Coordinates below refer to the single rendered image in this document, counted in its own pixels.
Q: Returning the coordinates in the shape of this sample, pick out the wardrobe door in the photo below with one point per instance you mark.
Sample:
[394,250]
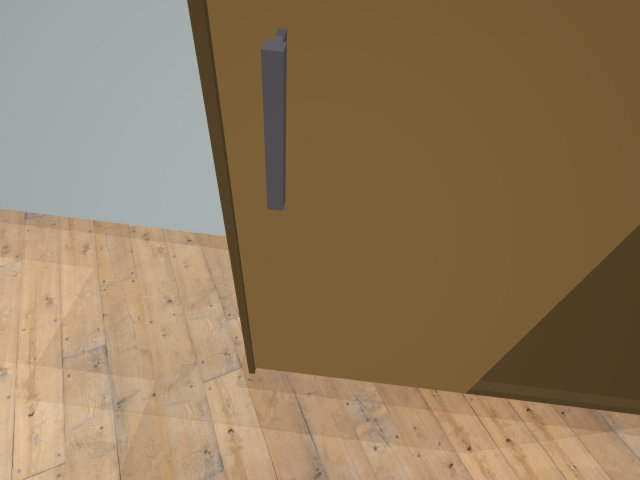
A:
[454,168]
[590,341]

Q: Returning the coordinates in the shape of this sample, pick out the handle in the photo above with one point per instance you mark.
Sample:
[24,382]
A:
[274,76]

